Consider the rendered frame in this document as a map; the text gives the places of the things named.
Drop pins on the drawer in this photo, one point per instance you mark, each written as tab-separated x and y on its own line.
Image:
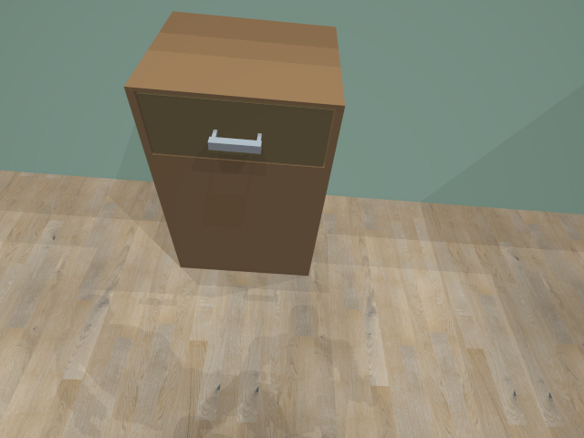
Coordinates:
182	125

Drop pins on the cabinet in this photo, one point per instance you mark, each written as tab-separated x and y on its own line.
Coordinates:
238	215

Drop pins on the handle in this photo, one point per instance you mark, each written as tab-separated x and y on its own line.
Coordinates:
237	145

